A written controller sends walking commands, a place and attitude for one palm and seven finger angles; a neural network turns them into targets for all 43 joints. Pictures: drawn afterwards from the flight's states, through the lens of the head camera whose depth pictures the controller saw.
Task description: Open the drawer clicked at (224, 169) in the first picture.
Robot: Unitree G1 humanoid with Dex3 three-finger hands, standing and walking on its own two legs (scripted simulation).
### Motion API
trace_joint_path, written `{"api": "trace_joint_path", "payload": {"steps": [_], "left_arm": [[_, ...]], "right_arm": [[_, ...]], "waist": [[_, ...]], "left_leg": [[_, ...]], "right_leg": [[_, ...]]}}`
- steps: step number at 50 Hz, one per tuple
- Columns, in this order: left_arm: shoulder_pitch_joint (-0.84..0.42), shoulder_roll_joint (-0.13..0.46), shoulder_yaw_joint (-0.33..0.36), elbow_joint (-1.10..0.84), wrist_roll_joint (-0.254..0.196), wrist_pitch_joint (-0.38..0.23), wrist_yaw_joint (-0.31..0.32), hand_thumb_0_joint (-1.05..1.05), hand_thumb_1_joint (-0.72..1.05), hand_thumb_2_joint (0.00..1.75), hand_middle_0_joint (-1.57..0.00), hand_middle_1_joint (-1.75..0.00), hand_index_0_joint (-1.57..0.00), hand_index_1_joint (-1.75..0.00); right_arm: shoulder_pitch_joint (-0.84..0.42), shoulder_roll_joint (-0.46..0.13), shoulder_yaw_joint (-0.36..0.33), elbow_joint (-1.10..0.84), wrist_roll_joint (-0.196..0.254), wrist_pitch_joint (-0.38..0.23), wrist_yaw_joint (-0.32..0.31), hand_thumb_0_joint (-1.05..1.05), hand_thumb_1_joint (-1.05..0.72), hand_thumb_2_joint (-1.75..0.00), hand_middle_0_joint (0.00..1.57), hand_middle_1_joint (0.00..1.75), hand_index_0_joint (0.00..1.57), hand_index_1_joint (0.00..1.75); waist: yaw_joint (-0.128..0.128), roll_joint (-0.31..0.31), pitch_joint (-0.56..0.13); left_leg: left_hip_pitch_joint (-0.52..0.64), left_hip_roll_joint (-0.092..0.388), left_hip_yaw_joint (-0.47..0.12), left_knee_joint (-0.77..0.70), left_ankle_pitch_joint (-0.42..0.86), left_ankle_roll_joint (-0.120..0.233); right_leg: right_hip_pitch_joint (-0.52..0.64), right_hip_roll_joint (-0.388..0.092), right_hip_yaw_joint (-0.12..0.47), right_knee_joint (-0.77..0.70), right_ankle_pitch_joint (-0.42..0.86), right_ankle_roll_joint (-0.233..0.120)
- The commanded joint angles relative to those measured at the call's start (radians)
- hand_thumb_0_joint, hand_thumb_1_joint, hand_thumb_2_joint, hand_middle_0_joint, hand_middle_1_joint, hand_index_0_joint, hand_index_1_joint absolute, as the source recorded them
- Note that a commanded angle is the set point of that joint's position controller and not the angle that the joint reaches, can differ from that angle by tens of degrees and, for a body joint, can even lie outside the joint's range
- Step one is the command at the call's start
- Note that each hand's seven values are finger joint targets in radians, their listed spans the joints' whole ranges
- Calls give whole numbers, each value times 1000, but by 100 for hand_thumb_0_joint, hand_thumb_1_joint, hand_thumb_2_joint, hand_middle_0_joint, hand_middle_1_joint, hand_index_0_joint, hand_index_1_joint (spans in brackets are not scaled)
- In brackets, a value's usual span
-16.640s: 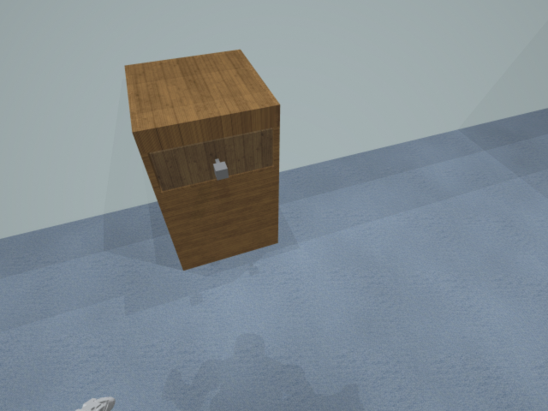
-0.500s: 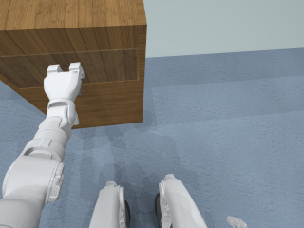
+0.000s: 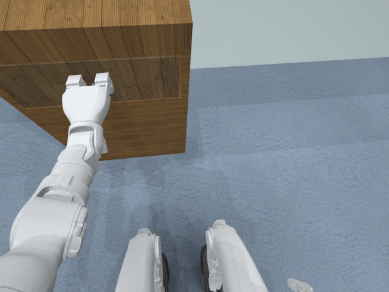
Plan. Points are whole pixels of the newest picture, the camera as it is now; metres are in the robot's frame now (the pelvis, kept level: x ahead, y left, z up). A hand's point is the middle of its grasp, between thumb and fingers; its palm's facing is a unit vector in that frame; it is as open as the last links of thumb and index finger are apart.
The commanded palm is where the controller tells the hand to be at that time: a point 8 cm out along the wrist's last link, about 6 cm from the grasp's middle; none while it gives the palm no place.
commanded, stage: close the thumb around the handle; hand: left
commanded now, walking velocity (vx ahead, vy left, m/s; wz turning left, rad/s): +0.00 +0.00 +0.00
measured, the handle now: (94, 98) +0.54 +0.18 -0.05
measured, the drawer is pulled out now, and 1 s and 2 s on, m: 0.00 0.00 0.08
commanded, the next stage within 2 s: pull the drawer open in 0.80 s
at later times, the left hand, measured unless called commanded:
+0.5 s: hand (94, 115) +0.50 +0.19 -0.06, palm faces -0.01 -0.03 -1.00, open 9.4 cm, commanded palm +0.48 +0.17 -0.02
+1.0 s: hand (95, 119) +0.49 +0.19 -0.07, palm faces -0.02 -0.02 -1.00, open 7.4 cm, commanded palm +0.47 +0.17 -0.02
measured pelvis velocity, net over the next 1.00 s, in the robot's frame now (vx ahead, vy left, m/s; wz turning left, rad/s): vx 0.00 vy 0.00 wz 0.00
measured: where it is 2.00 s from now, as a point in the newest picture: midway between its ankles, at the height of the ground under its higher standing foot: (186, 288)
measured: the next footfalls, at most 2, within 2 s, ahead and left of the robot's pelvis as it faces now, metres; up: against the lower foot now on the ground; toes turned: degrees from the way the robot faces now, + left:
none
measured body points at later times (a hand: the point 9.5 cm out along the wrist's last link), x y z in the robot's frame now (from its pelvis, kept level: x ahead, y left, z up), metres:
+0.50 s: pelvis +0.00 +0.00 +0.00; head +0.19 +0.00 +0.41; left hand +0.50 +0.19 -0.01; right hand +0.05 -0.26 -0.14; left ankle +0.03 +0.10 -0.57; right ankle +0.05 -0.10 -0.57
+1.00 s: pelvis +0.00 +0.00 -0.01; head +0.18 +0.01 +0.40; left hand +0.49 +0.19 -0.02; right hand +0.04 -0.26 -0.15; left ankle +0.03 +0.10 -0.57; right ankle +0.05 -0.10 -0.57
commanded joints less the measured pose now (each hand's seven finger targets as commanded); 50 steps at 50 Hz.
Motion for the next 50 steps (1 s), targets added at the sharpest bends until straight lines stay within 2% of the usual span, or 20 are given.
{"api": "trace_joint_path", "payload": {"steps": [1, 5, 6, 12, 15, 17, 18, 19, 20, 24, 27, 30, 33, 35, 39, 42, 43, 45, 48, 50], "left_arm": [[-350, 202, 36, -174, 4, -31, 18, 0, -50, 30, -30, -120, -30, -120], [-321, 198, 41, -175, 20, -65, 26, 0, -50, 30, -30, -120, -30, -120], [-316, 205, 49, -185, 23, -71, 32, 0, -44, 32, -30, -121, -30, -121], [-341, 228, 74, -202, 26, -70, 76, 0, -11, 47, -33, -124, -33, -124], [-384, 224, 68, -236, 27, -65, 89, 0, 6, 54, -34, -126, -34, -126], [-381, 246, 85, -256, 28, -61, 90, 0, 17, 59, -35, -127, -35, -127], [-385, 224, 71, -256, 22, -55, 88, 0, 23, 61, -35, -128, -35, -128], [-361, 208, 65, -235, 17, -47, 86, 0, 28, 64, -36, -128, -36, -128], [-348, 239, 87, -226, 15, -40, 83, 0, 34, 66, -36, -129, -36, -129], [-321, 183, 44, -212, 9, -25, 59, 0, 56, 76, -38, -131, -38, -131], [-341, 193, 34, -192, 10, -25, 43, 0, 73, 83, -39, -133, -39, -133], [-336, 200, 41, -179, 5, -37, 32, 0, 90, 90, -40, -135, -40, -135], [-387, 216, 47, -257, 11, -81, 35, 0, 90, 90, -40, -135, -40, -135], [-345, 219, 60, -231, 24, -90, 49, 0, 90, 90, -40, -135, -40, -135], [-380, 181, 38, -254, 50, -92, 81, 0, 90, 90, -40, -135, -40, -135], [-379, 210, 61, -222, 49, -70, 98, 0, 90, 90, -40, -135, -40, -135], [-396, 184, 41, -222, 41, -63, 96, 0, 90, 90, -40, -135, -40, -135], [-418, 203, 48, -208, 35, -48, 99, 0, 90, 90, -40, -135, -40, -135], [-375, 161, 31, -209, 15, -34, 87, 0, 90, 90, -40, -135, -40, -135], [-347, 173, 39, -206, 2, -29, 79, 0, 90, 90, -40, -135, -40, -135]], "right_arm": [[181, -176, -50, -47, 0, -19, -20, 0, -90, -90, 20, 30, 20, 30], [181, -173, -53, -51, -3, -23, -21, 0, -90, -90, 20, 30, 20, 30], [179, -174, -53, -53, -4, -23, -19, 0, -90, -90, 20, 30, 20, 30], [181, -178, -59, -46, -6, -23, -15, 0, -90, -90, 20, 30, 20, 30], [183, -181, -65, -41, -6, -24, -14, 0, -90, -90, 20, 30, 20, 30], [185, -182, -66, -40, -7, -23, -14, 0, -90, -90, 20, 30, 20, 30], [186, -179, -68, -38, -8, -22, -13, 0, -90, -90, 20, 30, 20, 30], [192, -180, -70, -35, -6, -21, -12, 0, -90, -90, 20, 30, 20, 30], [190, -183, -66, -33, -6, -19, -11, 0, -90, -90, 20, 30, 20, 30], [186, -179, -67, -39, -3, -15, -10, 0, -90, -90, 20, 30, 20, 30], [184, -181, -61, -35, 0, -15, -13, 0, -90, -90, 20, 30, 20, 30], [184, -180, -59, -40, 1, -17, -19, 0, -90, -90, 20, 30, 20, 30], [179, -176, -58, -44, -2, -24, -23, 0, -90, -90, 20, 30, 20, 30], [182, -179, -61, -41, -6, -22, -21, 0, -90, -90, 20, 30, 20, 30], [184, -177, -67, -38, -13, -18, -14, 0, -90, -90, 20, 30, 20, 30], [182, -181, -66, -35, -13, -14, -16, 0, -90, -90, 20, 30, 20, 30], [177, -178, -65, -36, -13, -17, -14, 0, -90, -90, 20, 30, 20, 30], [183, -184, -66, -30, -11, -18, -13, 0, -90, -90, 20, 30, 20, 30], [176, -180, -68, -40, -7, -18, -11, 0, -90, -90, 20, 30, 20, 30], [175, -183, -66, -44, -2, -15, -12, 0, -90, -90, 20, 30, 20, 30]], "waist": [[-37, 33, -546], [-30, 40, -523], [-21, 50, -538], [-26, 41, -554], [-35, 58, -611], [-23, 76, -648], [-27, 80, -659], [-33, 60, -652], [-19, 69, -633], [-28, 58, -625], [-38, 44, -555], [-41, 12, -536], [-33, 69, -575], [-29, 65, -572], [-36, 110, -588], [-39, 55, -580], [-45, 74, -575], [-50, 68, -584], [-36, 69, -602], [-27, 57, -603]], "left_leg": [[349, -18, -38, -138, 280, 18], [333, -17, -35, -131, 284, 18], [335, -17, -35, -129, 288, 15], [327, -16, -32, -121, 299, 14], [367, -14, -39, -115, 318, 14], [398, -15, -43, -118, 351, 10], [418, -16, -46, -120, 370, 9], [414, -15, -44, -117, 367, 11], [400, -15, -42, -121, 359, 9], [416, -14, -44, -129, 360, 9], [379, -14, -42, -135, 313, 12], [351, -16, -38, -134, 291, 16], [389, -17, -45, -132, 317, 14], [396, -14, -47, -122, 332, 13], [447, -8, -62, -118, 378, 4], [403, -10, -59, -112, 350, 8], [408, -11, -61, -118, 345, 6], [401, -11, -62, -118, 316, 7], [429, -14, -62, -137, 321, 6], [421, -16, -57, -145, 305, 7]], "right_leg": [[349, 21, 58, -185, 266, 10], [334, 21, 59, -177, 268, 6], [334, 22, 59, -171, 270, 4], [341, 20, 60, -166, 286, 8], [335, 20, 58, -160, 294, 11], [357, 19, 54, -153, 326, 10], [358, 18, 52, -154, 340, 10], [359, 19, 50, -158, 341, 13], [362, 18, 49, -157, 337, 11], [358, 21, 48, -165, 341, 11], [339, 22, 49, -177, 295, 10], [347, 22, 54, -184, 282, 11], [332, 22, 54, -172, 289, 6], [309, 23, 50, -164, 292, 5], [258, 21, 37, -145, 298, 2], [279, 22, 40, -148, 285, 6], [270, 21, 39, -152, 278, 6], [266, 23, 39, -156, 252, 8], [286, 22, 38, -165, 254, 8], [312, 23, 40, -173, 249, 9]]}}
